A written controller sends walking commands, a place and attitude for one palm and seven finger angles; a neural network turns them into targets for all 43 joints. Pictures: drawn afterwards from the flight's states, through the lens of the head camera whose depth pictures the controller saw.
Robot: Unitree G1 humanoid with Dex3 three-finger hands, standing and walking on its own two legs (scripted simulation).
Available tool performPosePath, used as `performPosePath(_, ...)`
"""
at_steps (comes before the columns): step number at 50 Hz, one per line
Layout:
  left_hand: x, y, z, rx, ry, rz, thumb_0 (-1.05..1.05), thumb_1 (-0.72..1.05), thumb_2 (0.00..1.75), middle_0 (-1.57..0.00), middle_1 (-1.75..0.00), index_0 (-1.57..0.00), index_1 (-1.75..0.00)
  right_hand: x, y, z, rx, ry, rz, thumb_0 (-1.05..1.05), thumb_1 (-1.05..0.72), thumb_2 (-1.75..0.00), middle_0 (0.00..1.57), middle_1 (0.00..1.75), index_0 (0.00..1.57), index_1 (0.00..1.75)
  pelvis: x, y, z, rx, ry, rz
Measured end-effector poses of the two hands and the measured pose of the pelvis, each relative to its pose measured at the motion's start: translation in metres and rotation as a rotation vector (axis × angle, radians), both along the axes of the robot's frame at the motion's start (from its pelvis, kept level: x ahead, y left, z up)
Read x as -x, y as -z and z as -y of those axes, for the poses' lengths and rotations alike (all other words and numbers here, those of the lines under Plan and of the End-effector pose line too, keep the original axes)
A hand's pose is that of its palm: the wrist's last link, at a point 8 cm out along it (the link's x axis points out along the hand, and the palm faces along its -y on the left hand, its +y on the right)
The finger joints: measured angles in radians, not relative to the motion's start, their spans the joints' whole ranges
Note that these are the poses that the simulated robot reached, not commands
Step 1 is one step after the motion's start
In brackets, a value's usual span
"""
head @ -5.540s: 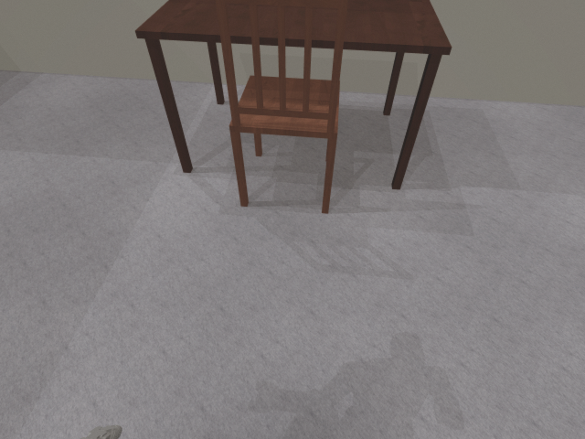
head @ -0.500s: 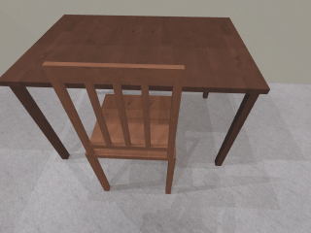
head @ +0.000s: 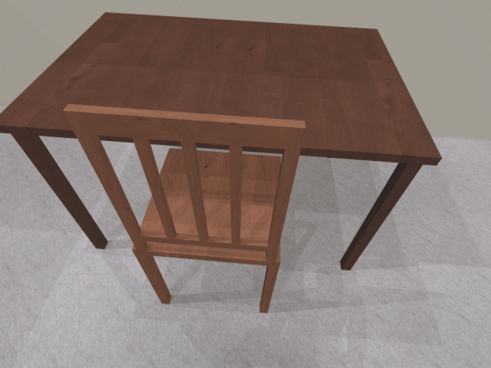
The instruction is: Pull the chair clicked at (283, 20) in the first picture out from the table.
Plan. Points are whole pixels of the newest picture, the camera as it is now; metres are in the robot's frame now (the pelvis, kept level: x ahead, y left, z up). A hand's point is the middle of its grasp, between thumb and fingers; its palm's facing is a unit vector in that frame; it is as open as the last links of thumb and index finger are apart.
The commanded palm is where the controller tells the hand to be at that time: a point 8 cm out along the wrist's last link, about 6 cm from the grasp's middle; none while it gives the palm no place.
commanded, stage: look again from close up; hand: left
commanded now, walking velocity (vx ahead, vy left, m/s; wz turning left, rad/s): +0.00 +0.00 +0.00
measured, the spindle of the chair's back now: (197, 198) +0.46 +0.14 -0.05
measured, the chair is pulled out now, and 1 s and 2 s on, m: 0.00 0.00 0.00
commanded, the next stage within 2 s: raise the hand toward the chair's back in 0.62 s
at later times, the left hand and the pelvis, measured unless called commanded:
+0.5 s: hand out of the picture +0.02 +0.18 -0.17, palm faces +0.02 -0.98 -0.22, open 7.4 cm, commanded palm none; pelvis +0.02 +0.00 +0.00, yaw +0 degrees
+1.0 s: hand (153, 316) +0.20 +0.16 -0.02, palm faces +0.04 -1.00 -0.03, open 8.1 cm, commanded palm +0.13 +0.22 -0.07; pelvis -0.03 -0.01 -0.05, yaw +1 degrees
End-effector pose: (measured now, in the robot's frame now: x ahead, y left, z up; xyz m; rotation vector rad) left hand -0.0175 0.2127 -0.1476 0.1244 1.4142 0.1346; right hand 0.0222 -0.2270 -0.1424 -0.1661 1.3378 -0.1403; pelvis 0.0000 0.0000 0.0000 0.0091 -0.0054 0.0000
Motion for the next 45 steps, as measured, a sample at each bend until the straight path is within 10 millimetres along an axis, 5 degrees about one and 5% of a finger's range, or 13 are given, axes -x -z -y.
performPosePath(9,-0.021,-0.004,-0.009,-0.026,0.007,0.027,0.0,0.91,0.9,-0.2,-0.3,-0.2,-0.3,-0.021,-0.001,-0.001,-0.001,-0.008,0.029,0.01,-0.92,-0.9,0.19,0.3,0.2,0.29,-0.012,-0.001,-0.001,-0.005,0.001,0.002)
performPosePath(19,-0.034,-0.009,-0.016,-0.051,0.012,0.04,0.0,0.91,0.9,-0.2,-0.3,-0.19,-0.3,-0.017,0.002,-0.001,-0.012,-0.004,-0.002,0.01,-0.92,-0.9,0.2,0.3,0.2,0.29,-0.019,-0.002,0.0,-0.01,-0.001,0.002)
performPosePath(37,-0.017,-0.008,0.0,-0.035,-0.002,0.01,0.0,0.91,0.9,-0.2,-0.3,-0.2,-0.3,0.005,0.003,-0.002,-0.028,0.002,-0.061,0.01,-0.92,-0.9,0.2,0.3,0.2,0.29,-0.018,-0.003,0.005,-0.003,-0.01,0.007)
performPosePath(39,-0.04,-0.023,-0.007,-0.054,-0.08,0.156,0.01,0.93,0.9,-0.21,-0.3,-0.2,-0.3,-0.003,-0.001,0.003,0.0,-0.001,0.028,0.02,-0.92,-0.9,0.2,0.3,0.2,0.29,-0.013,-0.001,0.005,0.0,-0.008,0.007)
performPosePath(45,-0.155,-0.119,-0.027,-0.121,-0.036,0.93,0.03,0.9,0.88,-0.2,-0.29,-0.19,-0.29,-0.061,-0.015,0.025,0.058,-0.05,0.443,0.02,-0.91,-0.9,0.2,0.3,0.2,0.29,0.009,0.015,0.007,0.0,-0.052,-0.053)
